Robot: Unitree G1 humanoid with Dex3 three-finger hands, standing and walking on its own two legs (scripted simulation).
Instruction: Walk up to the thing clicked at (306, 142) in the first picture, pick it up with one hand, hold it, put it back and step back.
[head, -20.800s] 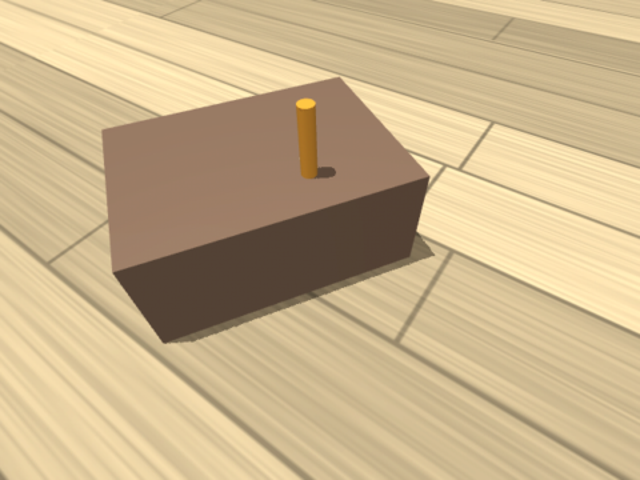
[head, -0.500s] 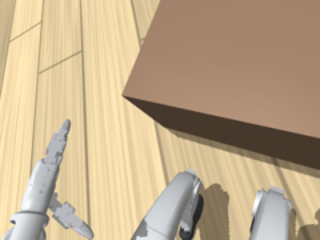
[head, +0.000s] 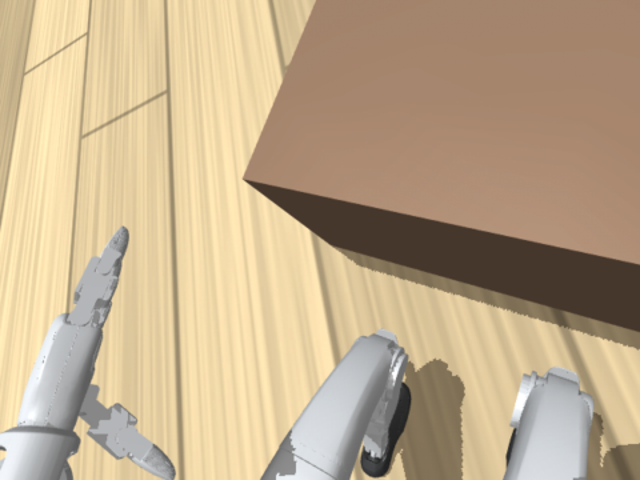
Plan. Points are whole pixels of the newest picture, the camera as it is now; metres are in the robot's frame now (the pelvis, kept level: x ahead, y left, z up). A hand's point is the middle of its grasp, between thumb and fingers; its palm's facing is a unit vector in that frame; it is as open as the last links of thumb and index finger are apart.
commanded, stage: open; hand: right
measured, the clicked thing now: out of the picture +0.55 -0.28 -0.01
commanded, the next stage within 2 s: withdraw in 0.26 s
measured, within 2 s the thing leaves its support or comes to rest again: neither
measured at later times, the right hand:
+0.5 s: hand out of the picture +0.55 -0.28 -0.05, palm faces +0.35 +0.94 +0.00, open 11.7 cm
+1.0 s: hand out of the picture +0.51 -0.40 +0.07, palm faces +0.46 +0.87 -0.16, open 15.0 cm
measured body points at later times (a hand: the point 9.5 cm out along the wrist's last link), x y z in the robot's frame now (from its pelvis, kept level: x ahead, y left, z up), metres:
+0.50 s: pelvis +0.00 +0.00 +0.00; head +0.22 -0.11 +0.38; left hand +0.19 +0.24 +0.15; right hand +0.53 -0.32 -0.04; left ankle +0.06 +0.14 -0.52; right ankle +0.06 -0.14 -0.52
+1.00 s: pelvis +0.01 -0.01 +0.07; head +0.19 -0.10 +0.47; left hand +0.20 +0.24 +0.15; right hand +0.48 -0.44 +0.08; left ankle +0.06 +0.14 -0.52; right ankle +0.06 -0.14 -0.52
